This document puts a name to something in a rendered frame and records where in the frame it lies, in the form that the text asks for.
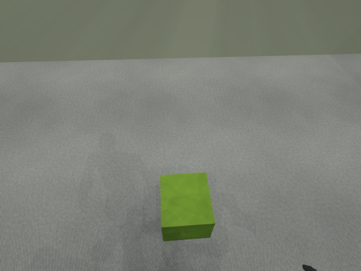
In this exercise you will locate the carton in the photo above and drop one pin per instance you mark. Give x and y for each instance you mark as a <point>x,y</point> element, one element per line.
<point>186,207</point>

